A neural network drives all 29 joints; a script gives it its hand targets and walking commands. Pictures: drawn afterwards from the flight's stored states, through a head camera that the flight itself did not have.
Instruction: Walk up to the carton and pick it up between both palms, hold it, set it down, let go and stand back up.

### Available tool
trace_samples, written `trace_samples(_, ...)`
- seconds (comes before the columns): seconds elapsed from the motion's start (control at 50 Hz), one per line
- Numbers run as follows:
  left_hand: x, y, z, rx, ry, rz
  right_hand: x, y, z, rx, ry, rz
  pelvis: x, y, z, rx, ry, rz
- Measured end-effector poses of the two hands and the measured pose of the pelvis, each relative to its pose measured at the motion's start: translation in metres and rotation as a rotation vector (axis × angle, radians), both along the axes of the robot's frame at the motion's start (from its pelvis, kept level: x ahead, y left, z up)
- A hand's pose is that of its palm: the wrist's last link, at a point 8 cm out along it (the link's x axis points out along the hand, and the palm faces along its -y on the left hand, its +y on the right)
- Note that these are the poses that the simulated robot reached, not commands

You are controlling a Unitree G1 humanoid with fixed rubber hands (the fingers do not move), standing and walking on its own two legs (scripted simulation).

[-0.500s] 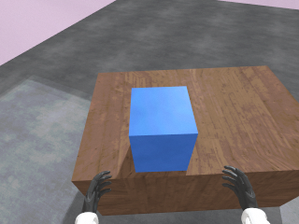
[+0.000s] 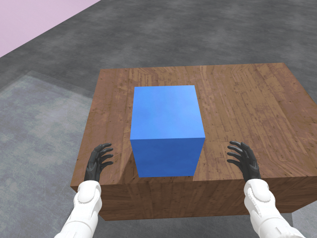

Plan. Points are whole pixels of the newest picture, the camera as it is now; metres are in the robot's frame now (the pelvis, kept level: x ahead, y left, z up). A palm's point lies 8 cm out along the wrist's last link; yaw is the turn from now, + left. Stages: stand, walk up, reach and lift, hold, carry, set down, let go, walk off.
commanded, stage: reach and lift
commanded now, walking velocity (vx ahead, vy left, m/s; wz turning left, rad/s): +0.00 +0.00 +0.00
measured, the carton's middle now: (165, 133) +0.47 +0.01 -0.08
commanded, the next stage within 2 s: none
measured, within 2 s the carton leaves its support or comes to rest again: neither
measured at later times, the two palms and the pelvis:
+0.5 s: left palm (104, 137) +0.39 +0.18 +0.02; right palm (247, 141) +0.37 -0.21 +0.02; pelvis -0.01 -0.01 -0.01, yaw +0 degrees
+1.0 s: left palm (112, 116) +0.44 +0.16 +0.05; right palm (245, 115) +0.43 -0.21 +0.06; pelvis -0.03 -0.02 -0.02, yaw +1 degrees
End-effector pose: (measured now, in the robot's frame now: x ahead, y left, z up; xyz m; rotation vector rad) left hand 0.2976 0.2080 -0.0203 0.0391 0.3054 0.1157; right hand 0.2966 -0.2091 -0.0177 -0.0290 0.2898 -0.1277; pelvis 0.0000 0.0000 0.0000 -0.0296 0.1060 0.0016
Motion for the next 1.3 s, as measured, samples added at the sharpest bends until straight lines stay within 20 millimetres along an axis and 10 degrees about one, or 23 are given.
trace_samples(0.66, 0.110, -0.029, 0.053, -0.003, -0.012, -0.017, 0.103, -0.006, 0.058, 0.001, -0.032, -0.021, -0.020, -0.010, -0.014, 0.013, 0.221, 0.000)
trace_samples(1.3, 0.153, -0.043, 0.060, 0.023, 0.013, -0.028, 0.143, -0.002, 0.065, -0.011, 0.004, -0.021, -0.025, -0.029, -0.015, 0.025, 0.363, 0.030)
